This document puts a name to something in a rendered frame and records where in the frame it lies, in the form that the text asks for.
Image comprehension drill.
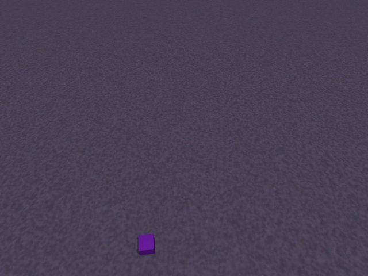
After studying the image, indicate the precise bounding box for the cube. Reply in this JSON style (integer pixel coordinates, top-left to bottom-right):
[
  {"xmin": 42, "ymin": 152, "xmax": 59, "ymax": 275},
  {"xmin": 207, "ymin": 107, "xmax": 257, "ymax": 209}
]
[{"xmin": 139, "ymin": 233, "xmax": 155, "ymax": 255}]

